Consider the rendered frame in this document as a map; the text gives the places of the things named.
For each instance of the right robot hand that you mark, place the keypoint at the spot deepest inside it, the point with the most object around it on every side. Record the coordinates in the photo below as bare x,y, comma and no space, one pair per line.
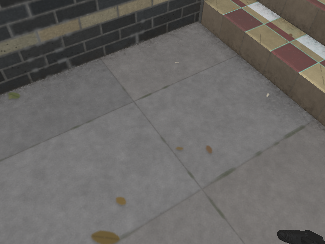
300,237

